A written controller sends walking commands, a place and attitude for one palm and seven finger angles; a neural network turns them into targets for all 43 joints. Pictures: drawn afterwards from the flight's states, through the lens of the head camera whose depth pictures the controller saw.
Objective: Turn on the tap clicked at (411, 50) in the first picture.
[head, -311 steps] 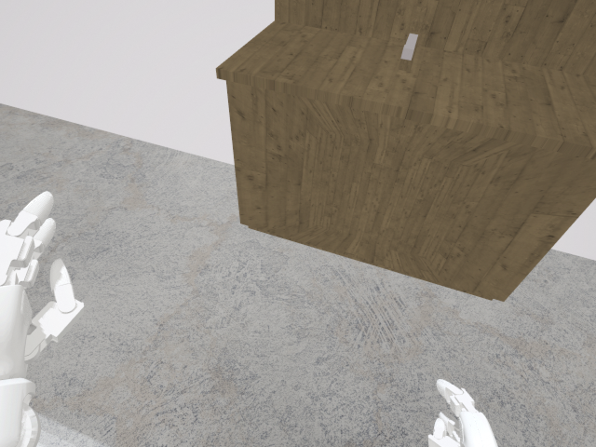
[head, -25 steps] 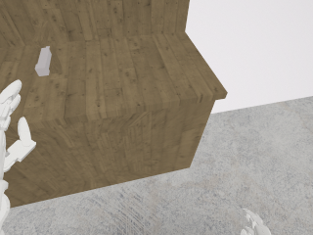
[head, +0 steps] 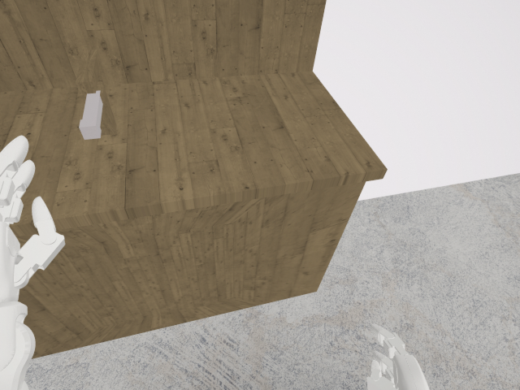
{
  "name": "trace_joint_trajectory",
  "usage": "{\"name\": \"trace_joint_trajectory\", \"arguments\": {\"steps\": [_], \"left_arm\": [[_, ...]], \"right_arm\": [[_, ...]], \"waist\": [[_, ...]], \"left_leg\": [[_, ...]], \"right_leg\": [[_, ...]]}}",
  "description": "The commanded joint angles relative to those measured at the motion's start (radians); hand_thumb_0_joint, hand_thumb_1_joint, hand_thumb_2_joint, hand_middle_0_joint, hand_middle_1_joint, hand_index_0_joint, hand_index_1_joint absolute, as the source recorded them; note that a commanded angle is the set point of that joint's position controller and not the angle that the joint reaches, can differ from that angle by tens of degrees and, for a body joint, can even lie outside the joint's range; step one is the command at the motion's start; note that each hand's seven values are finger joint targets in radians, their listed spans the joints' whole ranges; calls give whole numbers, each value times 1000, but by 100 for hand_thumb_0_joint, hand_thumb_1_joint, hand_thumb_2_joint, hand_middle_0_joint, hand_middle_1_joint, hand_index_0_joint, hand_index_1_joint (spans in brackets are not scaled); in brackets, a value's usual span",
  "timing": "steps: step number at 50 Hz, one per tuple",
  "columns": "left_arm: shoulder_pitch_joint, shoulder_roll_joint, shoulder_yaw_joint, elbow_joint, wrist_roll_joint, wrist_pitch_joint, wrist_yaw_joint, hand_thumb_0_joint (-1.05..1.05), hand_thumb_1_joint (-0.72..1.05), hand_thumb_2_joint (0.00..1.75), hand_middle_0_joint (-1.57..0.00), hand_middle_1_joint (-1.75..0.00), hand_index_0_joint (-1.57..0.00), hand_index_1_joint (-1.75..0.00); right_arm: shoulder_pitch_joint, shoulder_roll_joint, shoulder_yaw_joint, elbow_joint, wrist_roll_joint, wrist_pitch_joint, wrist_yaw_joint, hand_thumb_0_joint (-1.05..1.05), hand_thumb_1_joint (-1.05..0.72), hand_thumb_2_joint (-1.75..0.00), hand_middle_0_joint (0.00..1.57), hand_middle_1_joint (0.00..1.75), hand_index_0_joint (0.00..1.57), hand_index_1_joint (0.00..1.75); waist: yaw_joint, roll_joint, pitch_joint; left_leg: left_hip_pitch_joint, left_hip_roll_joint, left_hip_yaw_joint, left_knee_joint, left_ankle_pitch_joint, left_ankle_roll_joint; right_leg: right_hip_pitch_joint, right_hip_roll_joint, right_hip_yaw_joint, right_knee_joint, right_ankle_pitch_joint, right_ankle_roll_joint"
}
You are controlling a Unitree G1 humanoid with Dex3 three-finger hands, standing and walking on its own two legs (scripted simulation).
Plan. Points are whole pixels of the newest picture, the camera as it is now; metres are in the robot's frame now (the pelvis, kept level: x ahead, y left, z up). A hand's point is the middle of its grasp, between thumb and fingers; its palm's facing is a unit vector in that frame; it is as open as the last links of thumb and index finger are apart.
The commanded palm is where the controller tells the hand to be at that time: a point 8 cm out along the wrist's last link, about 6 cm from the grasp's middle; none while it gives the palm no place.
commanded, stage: shuffle to correct the standing spot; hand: left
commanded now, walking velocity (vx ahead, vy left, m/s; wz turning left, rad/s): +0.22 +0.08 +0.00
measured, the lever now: (90, 129) +0.49 +0.39 +0.10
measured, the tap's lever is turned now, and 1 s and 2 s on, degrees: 0 0 0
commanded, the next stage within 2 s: come to a stop and stand still in 1.00 s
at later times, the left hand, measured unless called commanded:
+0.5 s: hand (94, 192) +0.30 +0.27 +0.16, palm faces +0.41 -0.84 -0.37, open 7.4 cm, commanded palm +0.23 +0.31 +0.18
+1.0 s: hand (78, 159) +0.36 +0.32 +0.16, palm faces +0.44 -0.78 -0.43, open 7.4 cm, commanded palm +0.31 +0.34 +0.18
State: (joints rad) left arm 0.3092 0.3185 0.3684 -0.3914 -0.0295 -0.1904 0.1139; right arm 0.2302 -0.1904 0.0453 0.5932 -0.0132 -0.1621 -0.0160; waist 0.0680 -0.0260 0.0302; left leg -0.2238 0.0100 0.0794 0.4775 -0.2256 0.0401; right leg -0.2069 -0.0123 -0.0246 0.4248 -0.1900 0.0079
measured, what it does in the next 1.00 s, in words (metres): walks ahead: left foot, then right foot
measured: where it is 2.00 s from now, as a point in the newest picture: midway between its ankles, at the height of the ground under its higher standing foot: outside the picture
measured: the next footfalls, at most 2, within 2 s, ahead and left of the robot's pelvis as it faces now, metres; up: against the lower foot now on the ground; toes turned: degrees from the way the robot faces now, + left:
left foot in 0.60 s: +0.21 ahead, +0.15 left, +0.00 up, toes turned +3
right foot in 0.86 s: +0.20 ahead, -0.04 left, +0.00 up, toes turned -6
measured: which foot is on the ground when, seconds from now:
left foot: down 0.00-0.42, up 0.44-0.58, down 0.60-0.88, up 0.90-1.00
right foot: down 0.00-0.58, up 0.60-0.84, down 0.86-1.00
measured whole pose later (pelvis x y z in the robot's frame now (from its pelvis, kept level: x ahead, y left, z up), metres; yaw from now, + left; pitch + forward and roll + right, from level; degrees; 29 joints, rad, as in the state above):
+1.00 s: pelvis +0.15 +0.06 -0.01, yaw +1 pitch +0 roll +1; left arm 0.43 0.35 0.39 -0.41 -0.03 -0.18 0.11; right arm 0.25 -0.21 0.02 0.65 0.00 -0.07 -0.01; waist 0.04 0.00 0.03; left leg -0.52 0.01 0.05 1.10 -0.38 -0.01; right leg -0.27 -0.04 -0.11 0.57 -0.29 -0.05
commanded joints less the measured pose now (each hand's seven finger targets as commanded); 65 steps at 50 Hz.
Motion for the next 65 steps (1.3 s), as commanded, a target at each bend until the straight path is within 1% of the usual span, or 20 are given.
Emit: {"name": "trace_joint_trajectory", "arguments": {"steps": [1,8,16,18,21,23,27,28,29,30,33,41,42,44,49,53,57,59,60,65], "left_arm": [[-58,141,-1,-168,17,-50,-1,0,90,90,-20,-30,-20,-30],[-39,237,121,-232,-10,-71,6,0,90,90,-20,-30,-20,-30],[-21,196,76,-327,-3,-79,7,0,90,90,-20,-30,-20,-30],[10,193,87,-297,0,-71,12,0,90,90,-20,-30,-20,-30],[43,239,140,-245,-16,-78,29,0,90,90,-20,-30,-20,-30],[38,246,159,-287,-17,-97,41,0,90,90,-20,-30,-20,-30],[15,240,153,-378,-20,-94,27,0,90,90,-20,-30,-20,-30],[-2,236,143,-419,-22,-89,23,0,90,90,-20,-30,-20,-30],[-31,224,128,-500,-24,-92,24,0,90,90,-20,-30,-20,-30],[-68,251,138,-516,-9,-109,32,0,90,90,-20,-30,-20,-30],[-85,256,156,-379,-8,-89,15,0,90,90,-20,-30,-20,-30],[170,216,165,-254,-18,-63,13,0,90,90,-20,-30,-20,-30],[159,229,170,-234,-14,-57,16,0,90,90,-20,-30,-20,-30],[114,255,177,-193,-11,-37,14,0,90,90,-20,-30,-20,-30],[-16,235,119,-209,3,-51,26,0,90,90,-20,-30,-20,-30],[-46,205,66,-298,17,-71,47,0,90,90,-20,-30,-20,-30],[-19,242,111,-431,4,-83,63,0,90,90,-20,-30,-20,-30],[37,263,139,-452,-1,-91,68,0,90,90,-20,-30,-20,-30],[23,261,141,-446,6,-99,65,0,90,90,-20,-30,-20,-30],[122,239,166,-379,-15,-58,52,0,90,90,-20,-30,-20,-30]], "right_arm": [[-104,-137,-66,-170,4,-37,-14,0,-90,-90,20,30,20,30],[-113,-125,-65,-189,8,-2,-27,0,-90,-90,20,30,20,30],[-66,-138,-81,-176,19,-25,2,0,-90,-90,20,30,20,30],[-78,-145,-89,-181,25,-12,9,0,-90,-90,20,30,20,30],[-100,-132,-97,-184,36,8,9,0,-90,-90,20,30,20,30],[-110,-137,-94,-165,36,17,14,0,-90,-90,20,30,20,30],[-98,-88,-77,-139,30,42,18,0,-90,-90,20,30,20,30],[-90,-110,-92,-143,35,31,10,0,-90,-90,20,30,20,30],[-125,-158,-117,-171,30,23,2,0,-90,-90,20,30,20,30],[-122,-138,-112,-181,22,12,6,0,-90,-90,20,30,20,30],[-111,-142,-118,-160,24,-2,13,0,-90,-90,20,30,20,30],[-93,-128,-82,-170,33,10,-3,0,-90,-90,20,30,20,30],[-94,-121,-80,-171,28,18,-10,0,-90,-90,20,30,20,30],[-99,-111,-86,-177,22,41,-15,0,-90,-90,20,30,20,30],[-108,-125,-68,-111,18,27,-18,0,-90,-90,20,30,20,30],[-114,-103,-71,-123,4,5,-27,0,-90,-90,20,30,20,30],[-98,-120,-102,-143,9,-17,-37,0,-90,-90,20,30,20,30],[-106,-148,-122,-166,23,-8,-32,0,-90,-90,20,30,20,30],[-109,-138,-124,-171,17,-4,-23,0,-90,-90,20,30,20,30],[-102,-117,-97,-157,14,-10,-7,0,-90,-90,20,30,20,30]], "waist": [[-46,115,-56],[-52,38,-54],[-68,212,-159],[-51,114,-165],[-16,-273,-142],[3,-180,-81],[-88,64,-97],[-110,204,-163],[-104,493,-202],[-87,449,-217],[-82,218,-83],[-43,138,-134],[-39,45,-135],[-35,-331,-49],[-46,-44,-65],[-32,-89,-98],[-53,45,-194],[-52,337,-245],[-48,291,-214],[-60,281,-179]], "left_leg": [[-54,56,-123,-179,-340,7],[-73,25,-97,-15,-143,16],[240,131,-177,58,521,36],[69,99,-105,151,476,8],[-470,-40,17,649,-63,-42],[-649,71,-164,685,-400,-22],[13,-18,45,126,79,-27],[237,-17,-9,68,193,-12],[355,212,-348,-46,257,75],[284,282,-514,-102,231,163],[24,299,-527,-178,-3,222],[-284,158,-182,-125,-348,82],[-361,119,-147,-6,-385,50],[-527,-22,-30,570,-320,-28],[-472,63,-76,611,-138,-53],[-220,26,54,251,-71,-31],[119,-3,30,-4,187,-12],[345,285,-355,-50,634,134],[284,319,-418,-100,640,173],[167,222,-155,-56,634,45]], "right_leg": [[-36,13,17,-38,-247,-38],[-38,-47,109,-4,-191,-81],[-154,20,-72,224,-33,-31],[49,0,-60,130,124,-58],[425,-299,354,52,555,-256],[467,-398,387,56,549,-277],[-33,-159,11,189,190,-103],[-144,-75,-54,405,125,-59],[-324,18,-78,720,-261,-2],[-335,55,19,875,-408,-22],[-364,-40,50,874,-346,-5],[143,11,-118,163,-162,-18],[224,-28,-41,54,-235,-42],[123,-399,599,-267,-584,-212],[118,-311,288,-125,-22,-194],[99,-251,84,-53,225,-147],[44,-156,-6,227,275,-64],[-246,-13,-45,561,-265,3],[-285,17,15,661,-408,-8],[-132,-4,-29,266,-190,-15]]}}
